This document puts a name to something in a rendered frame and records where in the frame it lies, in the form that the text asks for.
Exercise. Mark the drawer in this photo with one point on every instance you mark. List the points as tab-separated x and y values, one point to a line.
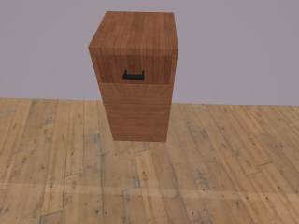
157	68

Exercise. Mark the handle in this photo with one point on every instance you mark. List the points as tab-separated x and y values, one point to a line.
126	76

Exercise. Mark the cabinet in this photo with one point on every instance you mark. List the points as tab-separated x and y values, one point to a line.
136	112

